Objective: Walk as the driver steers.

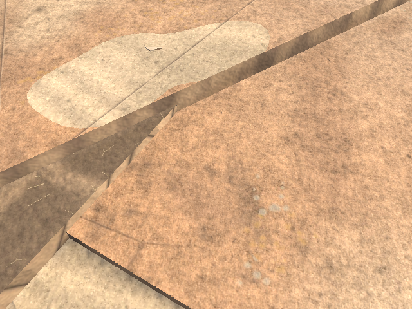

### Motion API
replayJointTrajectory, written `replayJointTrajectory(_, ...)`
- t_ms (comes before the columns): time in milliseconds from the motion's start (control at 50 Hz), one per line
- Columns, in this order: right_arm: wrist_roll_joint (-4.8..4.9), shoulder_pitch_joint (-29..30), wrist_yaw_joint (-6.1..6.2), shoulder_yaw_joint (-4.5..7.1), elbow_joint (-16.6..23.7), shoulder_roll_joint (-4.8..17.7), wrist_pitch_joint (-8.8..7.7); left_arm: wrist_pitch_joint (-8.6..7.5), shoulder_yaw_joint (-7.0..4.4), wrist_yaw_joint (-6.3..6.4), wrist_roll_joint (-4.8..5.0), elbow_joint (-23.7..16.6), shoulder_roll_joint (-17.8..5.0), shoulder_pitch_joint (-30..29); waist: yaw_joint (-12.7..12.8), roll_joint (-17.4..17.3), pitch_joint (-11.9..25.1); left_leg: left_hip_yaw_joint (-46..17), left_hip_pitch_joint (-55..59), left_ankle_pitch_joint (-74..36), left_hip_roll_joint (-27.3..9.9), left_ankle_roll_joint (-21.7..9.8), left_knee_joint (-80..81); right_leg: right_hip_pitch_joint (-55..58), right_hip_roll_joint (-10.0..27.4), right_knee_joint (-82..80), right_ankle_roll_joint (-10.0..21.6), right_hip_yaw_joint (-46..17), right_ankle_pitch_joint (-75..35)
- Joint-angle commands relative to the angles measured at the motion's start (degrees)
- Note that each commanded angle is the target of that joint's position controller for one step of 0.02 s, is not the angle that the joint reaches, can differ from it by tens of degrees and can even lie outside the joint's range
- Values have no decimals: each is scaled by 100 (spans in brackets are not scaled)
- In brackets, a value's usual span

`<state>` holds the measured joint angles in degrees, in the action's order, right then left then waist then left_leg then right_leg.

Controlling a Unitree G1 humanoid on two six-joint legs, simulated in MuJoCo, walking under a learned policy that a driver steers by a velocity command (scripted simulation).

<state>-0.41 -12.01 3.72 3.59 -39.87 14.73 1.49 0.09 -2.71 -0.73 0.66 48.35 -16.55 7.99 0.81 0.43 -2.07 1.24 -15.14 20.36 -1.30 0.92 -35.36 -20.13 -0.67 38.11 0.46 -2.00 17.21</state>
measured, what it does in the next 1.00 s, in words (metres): steps on the spot, turning right: left foot, then right foot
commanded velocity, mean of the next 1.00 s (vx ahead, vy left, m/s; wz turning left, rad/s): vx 0.00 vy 0.00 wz -0.38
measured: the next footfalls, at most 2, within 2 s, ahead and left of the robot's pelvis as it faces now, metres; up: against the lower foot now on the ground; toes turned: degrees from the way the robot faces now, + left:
left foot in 0.52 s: +0.07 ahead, +0.11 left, +0.00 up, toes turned -22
right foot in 0.86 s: -0.04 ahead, -0.12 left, +0.00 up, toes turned -21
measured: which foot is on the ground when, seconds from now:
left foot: down 0.00-0.10, up 0.12-0.50, down 0.52-1.00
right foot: down 0.00-0.52, up 0.54-0.84, down 0.86-1.00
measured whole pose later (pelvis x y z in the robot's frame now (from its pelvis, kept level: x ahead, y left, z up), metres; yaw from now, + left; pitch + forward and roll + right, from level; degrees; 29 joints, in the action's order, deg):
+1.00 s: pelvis -0.02 -0.01 +0.01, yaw -24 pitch +0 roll +0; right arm -1.2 -12.8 0.9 1.8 -43.0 14.7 -1.0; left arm 1.5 -1.9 0.3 -1.0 41.4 -12.9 10.1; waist -1.7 -1.6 -1.1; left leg 0.2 -12.5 15.3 -2.9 2.7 -28.0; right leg -12.0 -1.3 28.6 0.6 -2.4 16.5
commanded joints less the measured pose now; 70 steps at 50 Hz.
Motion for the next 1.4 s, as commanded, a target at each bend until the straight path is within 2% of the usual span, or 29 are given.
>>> replayJointTrajectory(20,31,-40,106,305,377,940,-44,21,-153,-36,-15,-464,-425,-86,-46,-1005,595,-1363,603,-2830,-1604,-1055,850,-516,39,588,97,180,67)
replayJointTrajectory(60,76,274,123,309,451,951,-68,61,-183,-79,-13,-478,-421,56,90,-901,508,-1098,161,-2566,-1574,-906,671,-123,81,276,239,268,207)
replayJointTrajectory(80,75,206,119,326,416,959,-80,68,-225,-79,-22,-492,-522,103,97,-583,447,-704,-160,-1983,-1269,-613,328,231,116,-244,378,66,-590)
replayJointTrajectory(100,-7,31,105,309,499,800,-104,62,-393,-21,-58,-535,-1118,113,-116,752,437,182,-725,-1111,-461,-67,-802,570,783,-1026,789,-1292,-2061)
replayJointTrajectory(120,-56,586,124,240,703,651,-111,29,-446,-28,-146,-524,-1362,546,309,1637,498,179,-1934,1227,423,284,-2135,1293,1615,-1804,1672,-3022,-2816)
replayJointTrajectory(140,-16,593,117,222,699,596,-133,-87,-354,-36,-247,-543,-1227,737,381,1189,885,-622,-2236,1973,331,246,-3143,1710,1923,-1883,1936,-3347,-2940)
replayJointTrajectory(180,42,277,91,257,504,708,-111,-182,-338,18,-86,-735,-1103,155,65,322,814,-798,-2329,1294,139,232,-3480,1552,1632,-1657,1602,-2610,-2815)
replayJointTrajectory(200,2,251,108,290,458,788,-113,-143,-320,76,-2,-785,-1034,-47,-5,217,764,-823,-2244,914,44,252,-3234,1412,1476,-1689,1420,-2377,-2540)
replayJointTrajectory(240,-1,205,92,278,440,681,-137,-25,-302,154,10,-821,-963,-131,-84,412,758,-663,-1809,492,141,325,-2821,1063,1096,-1783,1241,-2047,-2180)
replayJointTrajectory(320,54,336,16,185,466,474,-199,76,-356,262,14,-892,-977,26,26,621,792,-641,-1424,221,300,395,-1471,1110,933,-1855,1189,-2106,-1537)
replayJointTrajectory(440,124,246,-161,231,439,634,-317,193,-430,240,37,-1082,-1021,-109,31,987,674,-637,-521,33,478,264,-16,762,861,-1902,1118,-2749,-1040)
replayJointTrajectory(480,132,-56,-222,261,328,622,-375,249,-432,262,115,-1161,-982,-254,-193,938,670,-512,114,-672,485,104,1090,575,652,-1696,905,-2749,-966)
replayJointTrajectory(500,102,-185,-223,313,276,749,-381,261,-405,282,139,-1184,-869,-175,-220,779,714,-630,663,-1038,189,-34,1500,224,424,-1469,670,-2587,-549)
replayJointTrajectory(520,-10,-279,-194,385,324,1094,-351,260,-334,274,87,-1199,-585,54,-99,-149,851,-1627,1271,-1074,-942,-463,1773,-474,-53,-395,338,-1964,726)
replayJointTrajectory(540,-243,-33,-213,439,411,1452,-307,182,-383,264,101,-1352,-648,63,59,-1539,543,-2980,892,-1828,-1953,-1342,2071,-1456,-887,891,27,-826,1806)
replayJointTrajectory(560,-314,188,-216,382,539,1209,-348,113,-510,250,-20,-1305,-1065,119,63,-1246,483,-3130,438,-1810,-2270,-1730,2104,-1420,-407,2171,-187,-895,1757)
replayJointTrajectory(580,-226,543,-190,278,614,872,-366,132,-576,236,10,-1142,-1197,301,202,-874,400,-2524,272,-1669,-1879,-1539,2018,-1321,-351,2663,-265,-902,1366)
replayJointTrajectory(620,-22,736,-173,187,623,661,-366,242,-524,273,-20,-917,-911,533,191,-680,276,-1709,351,-1615,-1263,-1194,1861,-1414,-381,3183,-463,-802,769)
replayJointTrajectory(680,-29,373,-156,146,487,664,-317,232,-379,251,30,-1097,-557,224,-37,-807,287,-1204,625,-2310,-1043,-1301,1759,-1353,-331,2601,-632,-529,538)
replayJointTrajectory(760,-3,250,-174,182,385,848,-245,196,-180,177,-30,-1275,-245,-75,-231,-1134,533,-1029,782,-2562,-1082,-1341,1567,-367,39,728,-638,-57,851)
replayJointTrajectory(800,46,99,-213,203,312,986,-206,183,-207,147,0,-1252,-386,-6,-281,-1185,541,-1132,750,-2765,-1147,-1375,1433,63,-38,-47,-568,187,639)
replayJointTrajectory(840,146,83,-237,143,227,893,-198,165,-216,123,-23,-1075,-387,377,-41,-1026,485,-1042,529,-2894,-1042,-1154,1173,847,-105,-1653,-326,287,-643)
replayJointTrajectory(860,140,-186,-254,96,120,794,-257,161,-229,140,-68,-1087,-541,428,-59,-827,539,-983,218,-2621,-950,-830,1098,1455,84,-2025,-137,-42,-1305)
replayJointTrajectory(880,-40,-274,-298,9,156,591,-339,166,-273,197,-106,-1127,-880,606,-173,-66,880,-620,-232,-1789,-620,-394,562,2217,853,-1806,97,-879,-2798)
replayJointTrajectory(900,-138,-452,-326,-89,201,264,-414,182,-250,206,-158,-1058,-921,242,-547,1040,869,-187,-231,-466,-232,-18,796,1705,1282,-1495,646,-1157,-2884)
replayJointTrajectory(920,-180,-34,-295,-65,180,505,-409,144,-156,151,-152,-1177,-452,9,-258,729,762,-219,142,-573,-257,173,849,1277,1094,-1573,764,-1101,-2049)
replayJointTrajectory(940,-137,164,-293,-30,165,610,-398,104,-111,123,-198,-1109,-315,37,-188,594,638,-170,203,-866,-220,213,878,1180,856,-1608,580,-959,-1441)
replayJointTrajectory(1040,-54,-12,-216,-15,-74,609,-290,-36,-69,125,-156,-946,-340,168,-174,465,200,-180,344,-1227,-231,191,962,797,575,-1646,317,-762,-1149)
replayJointTrajectory(1400,6,-195,-102,6,-998,664,-238,-57,-59,149,-101,-237,-280,267,-173,18,198,-141,618,-1482,-260,246,1111,917,300,-1567,262,-457,-1505)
